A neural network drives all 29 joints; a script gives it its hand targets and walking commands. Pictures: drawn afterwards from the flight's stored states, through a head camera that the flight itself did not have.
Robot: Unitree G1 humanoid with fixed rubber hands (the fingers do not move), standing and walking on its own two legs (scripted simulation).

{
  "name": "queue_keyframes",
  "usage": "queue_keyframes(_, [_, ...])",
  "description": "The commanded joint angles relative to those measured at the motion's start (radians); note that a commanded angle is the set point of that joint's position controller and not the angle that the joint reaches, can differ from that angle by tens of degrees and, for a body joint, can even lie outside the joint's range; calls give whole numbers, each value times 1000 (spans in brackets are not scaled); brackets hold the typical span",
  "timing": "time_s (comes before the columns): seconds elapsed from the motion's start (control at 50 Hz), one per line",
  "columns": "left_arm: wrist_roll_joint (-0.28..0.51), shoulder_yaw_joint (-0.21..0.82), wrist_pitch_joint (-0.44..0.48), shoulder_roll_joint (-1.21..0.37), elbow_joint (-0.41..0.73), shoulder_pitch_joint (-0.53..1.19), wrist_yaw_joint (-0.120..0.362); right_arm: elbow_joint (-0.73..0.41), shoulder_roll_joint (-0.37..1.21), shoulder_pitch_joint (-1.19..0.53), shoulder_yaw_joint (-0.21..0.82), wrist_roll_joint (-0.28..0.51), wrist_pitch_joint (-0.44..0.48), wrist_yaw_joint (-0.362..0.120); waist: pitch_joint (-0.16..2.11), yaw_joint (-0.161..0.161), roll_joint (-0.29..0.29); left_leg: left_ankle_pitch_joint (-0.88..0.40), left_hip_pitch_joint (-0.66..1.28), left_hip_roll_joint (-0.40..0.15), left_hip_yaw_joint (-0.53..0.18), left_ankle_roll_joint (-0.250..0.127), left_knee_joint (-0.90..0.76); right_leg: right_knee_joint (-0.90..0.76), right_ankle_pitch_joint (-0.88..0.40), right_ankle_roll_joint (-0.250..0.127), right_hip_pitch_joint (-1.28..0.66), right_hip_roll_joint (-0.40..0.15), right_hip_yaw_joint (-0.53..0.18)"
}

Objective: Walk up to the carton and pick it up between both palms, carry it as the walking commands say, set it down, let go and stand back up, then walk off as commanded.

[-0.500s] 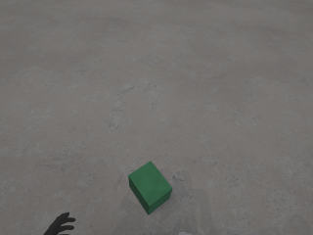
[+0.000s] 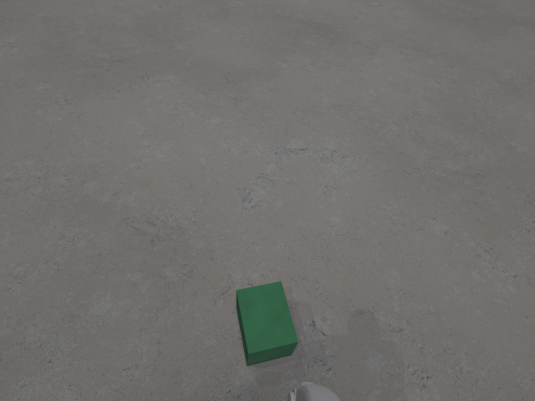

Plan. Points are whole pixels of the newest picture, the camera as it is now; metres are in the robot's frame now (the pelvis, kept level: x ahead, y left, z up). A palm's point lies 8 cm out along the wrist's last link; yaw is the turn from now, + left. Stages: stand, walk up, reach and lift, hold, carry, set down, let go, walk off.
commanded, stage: walk up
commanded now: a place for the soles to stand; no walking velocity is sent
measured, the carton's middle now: (264, 323) +0.46 -0.04 -0.67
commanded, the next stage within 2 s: none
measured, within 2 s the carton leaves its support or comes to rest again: neither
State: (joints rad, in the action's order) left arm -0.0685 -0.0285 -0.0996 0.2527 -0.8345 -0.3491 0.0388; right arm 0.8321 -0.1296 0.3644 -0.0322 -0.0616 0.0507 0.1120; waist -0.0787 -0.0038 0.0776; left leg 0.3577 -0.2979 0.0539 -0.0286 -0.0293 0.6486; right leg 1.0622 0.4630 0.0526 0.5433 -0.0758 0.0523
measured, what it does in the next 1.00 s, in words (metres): steps to the right, turning left: right foot, then left foot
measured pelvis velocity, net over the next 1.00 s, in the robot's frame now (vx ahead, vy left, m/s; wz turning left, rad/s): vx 0.05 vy -0.13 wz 0.29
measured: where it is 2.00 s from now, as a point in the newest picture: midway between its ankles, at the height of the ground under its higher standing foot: outside the picture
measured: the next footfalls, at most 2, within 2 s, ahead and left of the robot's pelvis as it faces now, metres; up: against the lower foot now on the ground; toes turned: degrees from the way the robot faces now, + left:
right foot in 0.20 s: +0.14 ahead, -0.24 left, +0.00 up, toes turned +25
left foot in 0.58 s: +0.03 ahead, -0.02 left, +0.00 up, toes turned +16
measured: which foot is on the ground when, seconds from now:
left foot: down 0.00-0.22, up 0.24-0.56, down 0.58-1.00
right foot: up 0.00-0.18, down 0.20-1.00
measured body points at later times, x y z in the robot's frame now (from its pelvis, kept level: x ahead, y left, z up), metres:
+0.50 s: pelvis +0.02 -0.16 +0.00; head +0.06 -0.15 +0.45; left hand +0.07 +0.11 -0.12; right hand +0.15 -0.43 -0.13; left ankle -0.02 -0.05 -0.69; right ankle +0.14 -0.29 -0.72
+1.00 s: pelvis +0.05 -0.13 +0.02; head +0.07 -0.13 +0.47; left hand -0.01 +0.09 -0.13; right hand +0.18 -0.33 -0.14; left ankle -0.01 -0.04 -0.72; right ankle +0.10 -0.24 -0.72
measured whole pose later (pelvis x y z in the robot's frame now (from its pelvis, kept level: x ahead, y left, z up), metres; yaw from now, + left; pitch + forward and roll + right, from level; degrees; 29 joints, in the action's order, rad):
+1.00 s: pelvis +0.05 -0.13 +0.02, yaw +16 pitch +0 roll +0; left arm -0.01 0.04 0.02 0.17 -0.91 -0.37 0.00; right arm 0.96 -0.20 0.22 0.01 -0.01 0.00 0.00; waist -0.04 0.02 -0.03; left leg 0.31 -0.19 0.02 0.02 -0.02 0.50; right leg 0.51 0.24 0.00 0.27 -0.02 0.02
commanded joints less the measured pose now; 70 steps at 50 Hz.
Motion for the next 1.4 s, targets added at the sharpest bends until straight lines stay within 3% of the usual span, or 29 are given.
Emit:
queue_keyframes(0.0, [0,-22,33,85,143,132,11,-29,-235,70,-58,-12,32,12,45,-42,-113,-326,174,-344,-388,-236,-210,-20,-123,8,199,-68,-87])
queue_keyframes(0.04, [27,-17,34,85,141,125,8,-21,-231,53,-57,-4,31,-8,19,-35,-224,-460,59,-302,-319,-200,-187,-104,-215,-3,88,-73,-78])
queue_keyframes(0.08, [45,-16,43,58,106,73,-2,-36,-265,-44,-62,-4,11,-37,47,14,-319,-362,-115,-228,-198,-137,-172,-191,-260,-33,-167,-33,-42])
queue_keyframes(0.12, [53,-31,57,102,82,34,-12,-45,-271,-105,-59,22,-18,-74,30,39,-293,-249,-321,-144,-170,-87,-107,-308,-363,-33,-442,40,33])
queue_keyframes(0.14, [50,-40,69,114,60,11,-20,-53,-258,-109,-58,35,-29,-82,8,65,-206,-197,-345,-96,-144,-36,-41,-402,-432,-38,-474,58,36])
queue_keyframes(0.18, [46,-55,89,228,63,-44,-34,-51,-203,1,-39,50,-51,-80,87,78,71,103,-343,-6,-48,27,235,-622,-239,-79,-502,-198,-225])
queue_keyframes(0.2, [59,-51,93,240,86,-8,-44,-38,-160,70,-22,38,-56,-74,88,57,147,288,-281,-8,-45,51,434,-744,-115,-163,-385,-351,-431])
queue_keyframes(0.22, [61,-63,80,299,82,58,-60,-38,-144,90,-29,41,-60,-69,118,26,180,333,-265,-22,-57,66,580,-756,-137,-259,-320,-422,-508])
queue_keyframes(0.26, [73,-52,81,245,103,179,-68,-47,-179,37,-34,25,-61,-78,78,-2,117,283,-257,-68,-92,49,566,-746,-96,-241,-231,-334,-390])
queue_keyframes(0.3, [58,-44,78,197,108,250,-67,-17,-156,61,-40,31,-67,-100,87,-24,193,250,-157,-99,-2,38,502,-753,16,-221,-141,-279,-226])
queue_keyframes(0.34, [46,-43,79,199,81,205,-77,-20,-190,20,-49,29,-82,-115,57,12,225,284,-150,-94,22,50,384,-766,52,-229,-162,-279,-230])
queue_keyframes(0.42, [36,-47,81,188,41,80,-107,-48,-167,-60,-43,16,-94,-142,69,45,101,189,-163,-106,40,54,226,-811,48,-234,-282,-335,-261])
queue_keyframes(0.46, [37,-50,88,188,30,72,-117,-51,-187,-33,-63,8,-98,-153,67,-2,81,192,-76,-109,7,35,173,-843,61,-227,-217,-374,-272])
queue_keyframes(0.5, [49,-40,80,181,71,172,-108,-33,-187,72,-54,18,-84,-162,78,-71,73,65,145,-69,67,19,-159,-768,43,-158,-125,-276,-109])
queue_keyframes(0.52, [54,-41,78,152,63,176,-95,-3,-196,118,-52,16,-67,-162,91,-104,3,-61,307,-65,36,4,-230,-644,37,-72,-6,-185,-1])
queue_keyframes(0.54, [60,-17,77,81,63,100,-90,-1,-270,122,-73,22,-63,-154,39,-99,-309,104,288,-192,-209,-55,-399,-444,40,-26,81,-74,81])
queue_keyframes(0.56, [62,-4,78,41,84,98,-76,-33,-312,15,-64,39,-67,-138,14,-82,-348,188,196,-308,-379,-139,-431,-303,122,-44,123,30,58])
queue_keyframes(0.6, [63,-12,83,55,92,143,-66,-60,-274,-96,-47,34,-68,-113,12,-72,-198,132,9,-293,-277,-202,-400,-171,78,-68,-45,42,-60])
queue_keyframes(0.66, [62,-17,96,71,76,31,-59,-53,-266,-161,-34,28,-69,-100,31,2,-225,-31,78,-244,-157,-167,-335,-268,-23,-85,-61,43,-66])
queue_keyframes(0.72, [56,-5,117,48,45,-58,-58,-30,-224,-199,-14,41,-69,-101,62,47,-174,78,-49,-245,-119,-122,-250,-538,-237,-98,-330,54,-27])
queue_keyframes(0.74, [53,-3,132,69,44,-83,-64,-4,-200,-178,-6,41,-77,-108,29,50,-152,70,-84,-182,-48,-77,-200,-629,-263,-106,-351,9,-129])
queue_keyframes(0.78, [44,-11,145,171,43,-89,-69,2,-148,-111,19,34,-73,-116,23,14,72,39,-142,-82,7,-2,14,-818,-151,-182,-358,-213,-469])
queue_keyframes(0.8, [62,-12,138,178,28,-64,-75,17,-171,-93,9,49,-70,-107,-48,-1,94,62,-96,-78,5,17,-3,-841,-133,-233,-238,-240,-517])
queue_keyframes(0.86, [61,13,136,122,0,-26,-55,73,-175,-59,13,46,-45,-104,16,-17,72,-94,121,-96,-44,-8,-158,-771,-304,-166,-210,-141,-299])
queue_keyframes(0.96, [63,29,135,83,-32,-33,-47,110,-190,-96,11,52,-25,-100,95,8,-37,-175,148,-148,-68,-35,-255,-656,-339,-90,-308,-25,-126])
queue_keyframes(1.06, [55,33,142,75,-69,-36,-61,129,-206,-103,24,65,-22,-92,45,12,-92,-443,132,-180,-58,-40,-252,-603,-492,-103,-338,-30,-118])
queue_keyframes(1.2, [51,44,122,75,-98,-8,-70,151,-229,-71,19,64,-41,-87,79,1,-168,-556,201,-176,-37,-16,-246,-570,-480,-93,-311,-16,-94])
queue_keyframes(1.3, [55,40,113,82,-113,64,-73,142,-223,-76,16,66,-39,-84,80,-4,-94,-627,212,-183,-48,-9,-252,-554,-441,-71,-309,-9,-65])
queue_keyframes(1.38, [59,37,111,89,-123,66,-78,150,-253,-65,15,55,-44,-79,87,4,-128,-607,196,-178,-26,9,-248,-570,-459,-75,-352,-16,-84])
